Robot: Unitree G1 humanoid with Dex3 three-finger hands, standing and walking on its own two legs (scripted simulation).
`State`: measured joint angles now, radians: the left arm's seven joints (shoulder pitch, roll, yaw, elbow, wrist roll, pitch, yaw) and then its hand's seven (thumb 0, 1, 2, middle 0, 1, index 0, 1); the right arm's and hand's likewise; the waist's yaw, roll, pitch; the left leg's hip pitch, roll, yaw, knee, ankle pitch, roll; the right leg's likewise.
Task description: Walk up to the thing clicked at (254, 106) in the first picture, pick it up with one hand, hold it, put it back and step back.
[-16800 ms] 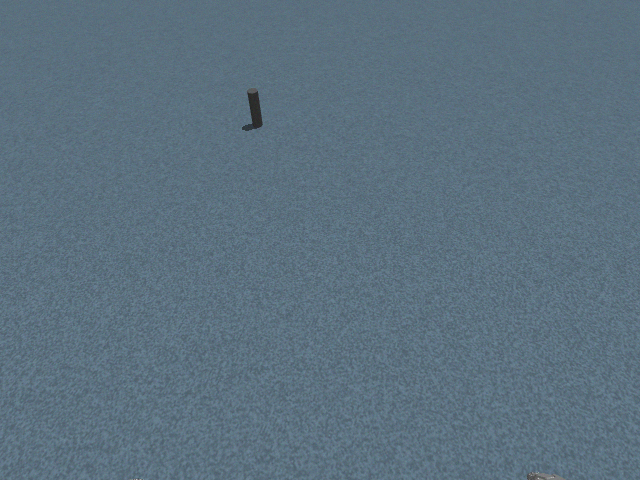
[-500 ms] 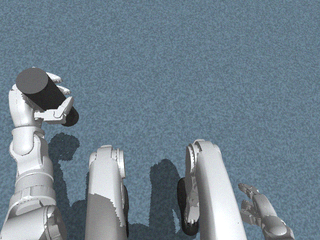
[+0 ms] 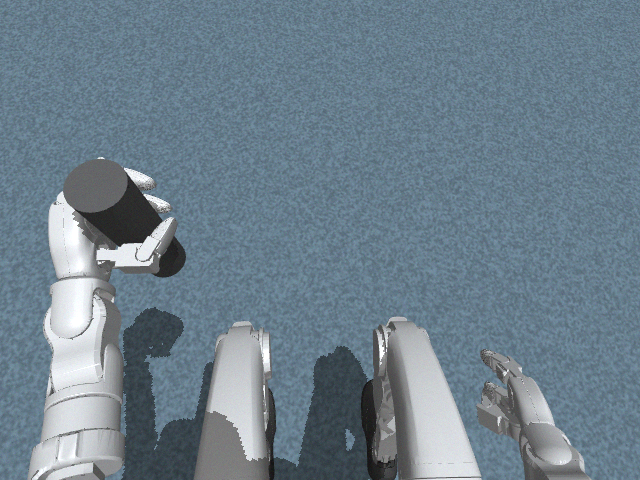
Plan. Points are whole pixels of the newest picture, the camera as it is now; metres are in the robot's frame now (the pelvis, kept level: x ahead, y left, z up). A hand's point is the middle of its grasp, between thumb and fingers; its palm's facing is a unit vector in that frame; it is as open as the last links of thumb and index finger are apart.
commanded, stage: lift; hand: left
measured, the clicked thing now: (138, 229) +0.39 +0.22 +0.00
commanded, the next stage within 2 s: hold in 1.50 s
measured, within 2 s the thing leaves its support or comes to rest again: neither
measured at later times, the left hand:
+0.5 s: hand (75, 148) +0.38 +0.20 +0.17, palm faces +0.15 -0.99 -0.02, open 7.6 cm
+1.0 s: hand (40, 84) +0.39 +0.19 +0.23, palm faces +0.14 -0.99 -0.01, open 7.6 cm
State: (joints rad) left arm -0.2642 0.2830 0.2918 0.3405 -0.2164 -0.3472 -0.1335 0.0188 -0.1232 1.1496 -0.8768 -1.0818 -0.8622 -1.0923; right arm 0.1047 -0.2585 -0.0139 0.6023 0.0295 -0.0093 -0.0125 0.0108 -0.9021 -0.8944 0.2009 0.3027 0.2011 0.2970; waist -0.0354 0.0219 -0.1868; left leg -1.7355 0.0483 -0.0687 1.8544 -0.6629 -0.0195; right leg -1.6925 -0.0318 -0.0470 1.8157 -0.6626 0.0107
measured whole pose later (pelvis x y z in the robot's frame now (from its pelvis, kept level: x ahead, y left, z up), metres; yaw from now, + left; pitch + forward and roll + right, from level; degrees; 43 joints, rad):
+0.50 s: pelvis +0.03 +0.00 +0.14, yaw +2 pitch +20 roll -3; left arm -0.15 0.24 0.18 0.31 -0.18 -0.29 -0.05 0.02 -0.12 1.15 -0.88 -1.08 -0.86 -1.09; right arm 0.19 -0.23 0.00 0.61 0.03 -0.05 -0.03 0.01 -0.91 -0.90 0.20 0.30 0.20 0.30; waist -0.04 0.02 -0.15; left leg -1.15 0.05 -0.05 1.36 -0.57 -0.02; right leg -1.10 -0.03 -0.06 1.31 -0.56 0.02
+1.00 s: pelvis +0.05 +0.00 +0.19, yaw +2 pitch +13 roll -2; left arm -0.14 0.21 0.16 0.39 -0.18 -0.35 -0.05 0.02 -0.12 1.15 -0.88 -1.08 -0.86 -1.09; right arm 0.23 -0.22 0.00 0.64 0.01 -0.04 -0.03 0.01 -0.91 -0.90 0.20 0.30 0.20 0.30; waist -0.03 0.01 -0.09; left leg -0.83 0.05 -0.02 1.08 -0.49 -0.02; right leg -0.79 -0.03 -0.05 1.04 -0.48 0.02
